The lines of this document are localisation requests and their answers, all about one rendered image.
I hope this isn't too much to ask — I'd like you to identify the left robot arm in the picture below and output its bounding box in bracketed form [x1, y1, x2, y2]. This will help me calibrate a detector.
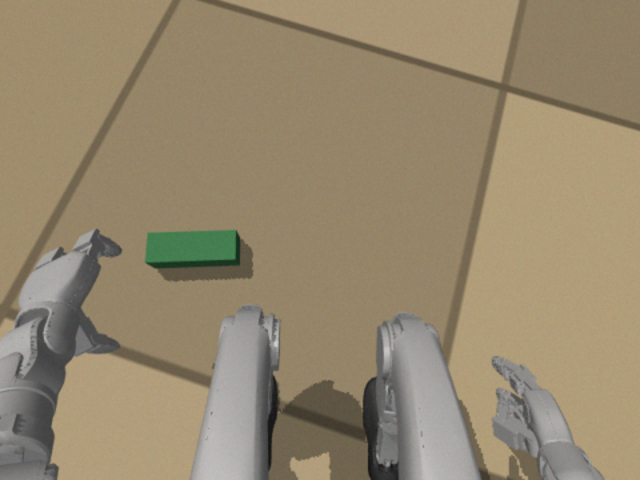
[0, 302, 80, 480]

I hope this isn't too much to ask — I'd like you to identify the right robot hand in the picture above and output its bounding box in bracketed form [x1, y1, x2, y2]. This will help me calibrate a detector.
[492, 356, 575, 459]

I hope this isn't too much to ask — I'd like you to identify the right robot foot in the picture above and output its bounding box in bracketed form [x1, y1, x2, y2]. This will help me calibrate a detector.
[363, 377, 398, 480]

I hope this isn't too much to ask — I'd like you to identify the left robot hand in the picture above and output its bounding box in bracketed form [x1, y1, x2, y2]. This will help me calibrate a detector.
[19, 229, 122, 357]

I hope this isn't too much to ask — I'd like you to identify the carton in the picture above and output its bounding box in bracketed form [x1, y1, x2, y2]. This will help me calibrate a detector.
[145, 230, 240, 269]

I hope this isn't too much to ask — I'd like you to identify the right robot arm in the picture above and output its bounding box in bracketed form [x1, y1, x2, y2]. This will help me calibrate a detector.
[537, 442, 605, 480]

